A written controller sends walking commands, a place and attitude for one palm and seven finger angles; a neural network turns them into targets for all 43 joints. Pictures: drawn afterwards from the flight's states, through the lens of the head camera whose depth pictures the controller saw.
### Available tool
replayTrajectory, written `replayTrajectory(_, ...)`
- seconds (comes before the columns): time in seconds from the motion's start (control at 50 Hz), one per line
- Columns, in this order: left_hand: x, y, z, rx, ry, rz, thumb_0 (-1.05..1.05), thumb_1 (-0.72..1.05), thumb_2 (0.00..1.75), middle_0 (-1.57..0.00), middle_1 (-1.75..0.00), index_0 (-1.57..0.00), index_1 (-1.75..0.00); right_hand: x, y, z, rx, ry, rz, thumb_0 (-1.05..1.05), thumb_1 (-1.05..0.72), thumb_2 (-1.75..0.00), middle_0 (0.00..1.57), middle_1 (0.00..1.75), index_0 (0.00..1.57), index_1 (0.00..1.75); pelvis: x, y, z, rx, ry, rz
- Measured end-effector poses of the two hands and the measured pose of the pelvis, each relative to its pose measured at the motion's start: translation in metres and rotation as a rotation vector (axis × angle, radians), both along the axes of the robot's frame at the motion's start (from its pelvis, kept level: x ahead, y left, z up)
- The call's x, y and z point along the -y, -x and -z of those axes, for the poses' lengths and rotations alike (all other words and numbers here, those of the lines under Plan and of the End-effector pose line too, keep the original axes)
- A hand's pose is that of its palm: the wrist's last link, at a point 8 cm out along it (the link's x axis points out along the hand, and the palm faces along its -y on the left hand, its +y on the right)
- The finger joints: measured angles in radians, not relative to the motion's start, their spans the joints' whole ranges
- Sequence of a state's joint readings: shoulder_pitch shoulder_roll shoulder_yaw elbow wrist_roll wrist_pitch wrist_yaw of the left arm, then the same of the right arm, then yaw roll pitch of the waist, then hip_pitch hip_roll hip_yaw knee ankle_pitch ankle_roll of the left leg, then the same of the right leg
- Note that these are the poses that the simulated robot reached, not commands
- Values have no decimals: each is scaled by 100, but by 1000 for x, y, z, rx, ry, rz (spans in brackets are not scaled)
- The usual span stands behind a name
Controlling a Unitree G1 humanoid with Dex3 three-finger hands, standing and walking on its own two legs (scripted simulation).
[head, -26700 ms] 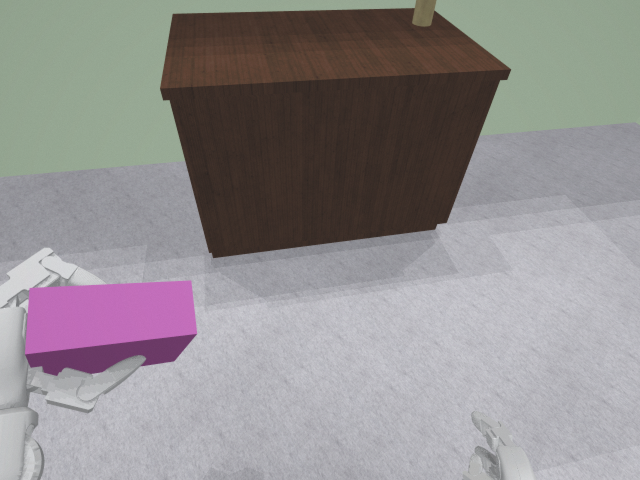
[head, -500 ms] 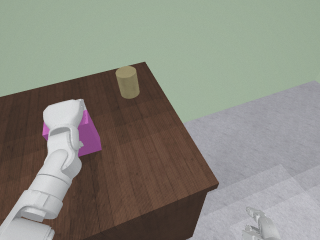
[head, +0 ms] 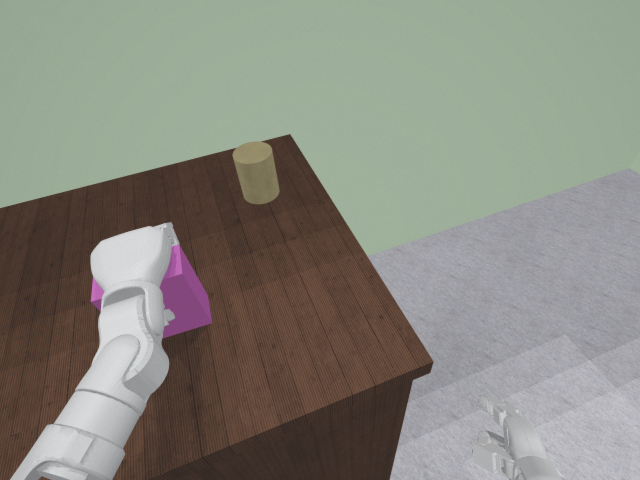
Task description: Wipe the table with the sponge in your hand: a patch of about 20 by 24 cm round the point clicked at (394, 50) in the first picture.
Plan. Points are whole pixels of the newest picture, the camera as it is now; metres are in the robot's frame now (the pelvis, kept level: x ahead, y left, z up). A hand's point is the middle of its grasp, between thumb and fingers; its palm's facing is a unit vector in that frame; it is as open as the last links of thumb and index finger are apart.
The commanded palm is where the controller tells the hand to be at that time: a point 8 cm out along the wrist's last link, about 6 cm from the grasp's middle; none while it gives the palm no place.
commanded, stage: wipe back along the middle lane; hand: left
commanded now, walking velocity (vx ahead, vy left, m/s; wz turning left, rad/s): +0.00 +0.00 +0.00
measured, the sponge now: (163, 306) +0.33 +0.26 +0.04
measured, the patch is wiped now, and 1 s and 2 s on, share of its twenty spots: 0.80 0.90 0.90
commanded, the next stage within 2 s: slide across to the third lane in 0.74 s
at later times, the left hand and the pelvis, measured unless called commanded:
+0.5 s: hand (156, 307) +0.29 +0.24 +0.09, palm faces +0.11 -0.09 -0.99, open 9.7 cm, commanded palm +0.23 +0.22 +0.12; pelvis +0.00 +0.01 +0.00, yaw +0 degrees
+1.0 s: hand (167, 333) +0.25 +0.21 +0.09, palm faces +0.15 -0.15 -0.98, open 9.6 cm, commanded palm +0.21 +0.19 +0.13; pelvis -0.01 +0.00 +0.00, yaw -1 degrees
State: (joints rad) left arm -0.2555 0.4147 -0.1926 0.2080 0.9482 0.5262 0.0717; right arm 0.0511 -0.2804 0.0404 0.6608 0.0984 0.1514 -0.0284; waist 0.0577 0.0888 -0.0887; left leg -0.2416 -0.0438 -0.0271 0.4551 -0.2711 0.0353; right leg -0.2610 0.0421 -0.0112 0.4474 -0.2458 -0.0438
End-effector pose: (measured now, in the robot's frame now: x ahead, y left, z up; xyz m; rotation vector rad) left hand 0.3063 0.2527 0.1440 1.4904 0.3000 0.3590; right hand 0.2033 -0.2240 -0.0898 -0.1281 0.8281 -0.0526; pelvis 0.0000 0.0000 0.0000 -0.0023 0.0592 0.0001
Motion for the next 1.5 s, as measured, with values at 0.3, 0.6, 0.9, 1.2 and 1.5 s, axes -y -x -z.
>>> replayTrajectory(0.3, 10, 29, 1, 49, 35, 16, 3, -45, 108, -69, -148, -73, -144, -18, -22, -12, 72, -34, -43, 2, -91, -90, 20, 29, 20, 30, -7, -2, 1, 21, 1, 7)
replayTrajectory(0.6, 24, 52, 1, 74, 60, 30, 3, -45, 108, -66, -149, -74, -142, -39, -40, -21, 126, -90, -104, 2, -91, -90, 20, 29, 20, 30, -9, -3, 3, 35, 0, 8)
replayTrajectory(0.9, 39, 77, 2, 108, 101, 41, 3, -45, 107, -64, -149, -75, -140, -30, -32, -20, 114, -91, -103, 2, -91, -90, 20, 29, 20, 30, 0, 3, 4, 56, -4, 16)
replayTrajectory(1.2, 69, 75, -1, 68, 91, 88, 2, -47, 107, -68, -146, -78, -136, -14, -20, -19, 131, -84, -84, 2, -91, -90, 19, 29, 20, 30, 10, 16, 4, 84, -13, 8)
replayTrajectory(1.5, 92, 61, 0, 40, 58, 79, 0, -48, 107, -71, -143, -81, -134, -7, -12, -17, 135, -103, -98, 2, -91, -90, 19, 29, 20, 30, 26, 28, 4, 96, -22, -1)
